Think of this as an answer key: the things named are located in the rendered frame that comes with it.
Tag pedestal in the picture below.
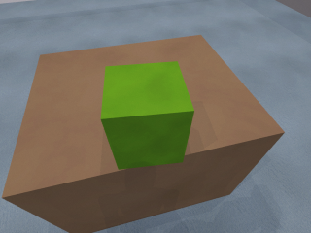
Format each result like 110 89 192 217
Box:
2 35 285 233

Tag carton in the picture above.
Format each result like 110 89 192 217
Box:
100 61 194 170

